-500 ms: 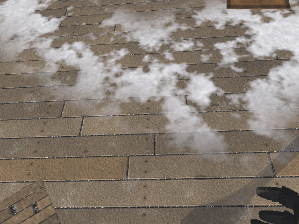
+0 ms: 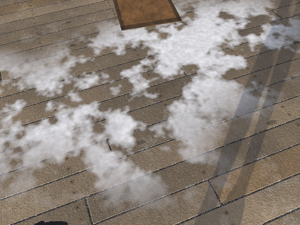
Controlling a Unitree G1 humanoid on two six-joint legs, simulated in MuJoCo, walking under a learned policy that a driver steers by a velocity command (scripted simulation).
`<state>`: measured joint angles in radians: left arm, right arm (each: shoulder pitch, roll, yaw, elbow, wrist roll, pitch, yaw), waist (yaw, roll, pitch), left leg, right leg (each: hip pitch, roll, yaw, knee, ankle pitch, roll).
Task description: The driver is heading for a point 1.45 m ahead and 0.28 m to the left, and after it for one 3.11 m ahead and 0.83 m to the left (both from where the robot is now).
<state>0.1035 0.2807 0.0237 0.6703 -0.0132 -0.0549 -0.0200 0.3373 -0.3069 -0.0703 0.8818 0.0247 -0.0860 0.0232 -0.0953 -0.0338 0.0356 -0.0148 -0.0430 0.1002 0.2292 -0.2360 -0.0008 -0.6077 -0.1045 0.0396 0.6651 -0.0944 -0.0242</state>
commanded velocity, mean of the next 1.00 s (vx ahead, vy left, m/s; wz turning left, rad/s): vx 0.50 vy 0.00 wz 0.29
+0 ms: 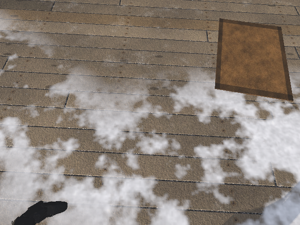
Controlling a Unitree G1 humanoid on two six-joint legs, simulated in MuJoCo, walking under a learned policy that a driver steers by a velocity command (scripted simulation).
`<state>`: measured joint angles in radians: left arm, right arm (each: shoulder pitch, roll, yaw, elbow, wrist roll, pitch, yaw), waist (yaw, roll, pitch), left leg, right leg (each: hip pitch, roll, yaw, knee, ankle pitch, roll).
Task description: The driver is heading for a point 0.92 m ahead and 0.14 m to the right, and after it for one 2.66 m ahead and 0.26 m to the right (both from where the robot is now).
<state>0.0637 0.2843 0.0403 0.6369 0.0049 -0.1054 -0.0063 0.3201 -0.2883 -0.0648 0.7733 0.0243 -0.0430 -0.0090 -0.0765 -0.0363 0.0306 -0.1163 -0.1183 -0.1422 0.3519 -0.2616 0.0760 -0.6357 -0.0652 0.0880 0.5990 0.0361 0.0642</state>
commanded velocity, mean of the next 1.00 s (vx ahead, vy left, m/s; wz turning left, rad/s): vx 0.50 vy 0.00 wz -0.06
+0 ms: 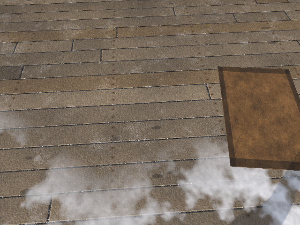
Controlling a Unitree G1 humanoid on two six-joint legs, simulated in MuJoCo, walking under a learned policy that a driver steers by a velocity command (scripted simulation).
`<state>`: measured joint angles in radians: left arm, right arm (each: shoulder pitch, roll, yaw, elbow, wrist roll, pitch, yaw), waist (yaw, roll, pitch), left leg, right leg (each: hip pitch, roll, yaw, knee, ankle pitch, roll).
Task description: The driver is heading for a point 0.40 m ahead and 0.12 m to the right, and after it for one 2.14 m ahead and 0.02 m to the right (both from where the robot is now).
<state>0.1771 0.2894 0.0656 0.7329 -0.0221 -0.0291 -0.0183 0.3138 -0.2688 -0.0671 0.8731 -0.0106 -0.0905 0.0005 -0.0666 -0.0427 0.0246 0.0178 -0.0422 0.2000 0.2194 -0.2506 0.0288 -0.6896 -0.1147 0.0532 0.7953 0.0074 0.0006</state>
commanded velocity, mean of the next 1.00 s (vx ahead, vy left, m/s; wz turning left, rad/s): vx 0.50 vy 0.00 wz -0.10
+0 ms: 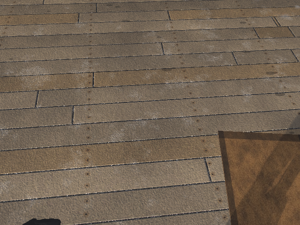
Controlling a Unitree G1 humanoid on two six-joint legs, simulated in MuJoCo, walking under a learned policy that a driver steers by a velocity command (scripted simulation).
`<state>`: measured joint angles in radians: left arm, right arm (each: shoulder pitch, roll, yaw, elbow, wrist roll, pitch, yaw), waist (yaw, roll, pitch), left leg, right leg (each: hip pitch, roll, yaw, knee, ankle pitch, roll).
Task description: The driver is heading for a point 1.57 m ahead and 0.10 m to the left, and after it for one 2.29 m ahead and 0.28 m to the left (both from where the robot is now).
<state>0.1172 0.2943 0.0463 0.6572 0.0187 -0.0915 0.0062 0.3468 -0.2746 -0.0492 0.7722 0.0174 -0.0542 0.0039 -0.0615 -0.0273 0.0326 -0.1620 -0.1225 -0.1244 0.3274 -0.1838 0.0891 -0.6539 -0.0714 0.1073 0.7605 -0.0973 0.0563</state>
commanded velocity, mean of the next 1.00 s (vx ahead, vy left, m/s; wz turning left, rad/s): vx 0.50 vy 0.00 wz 0.22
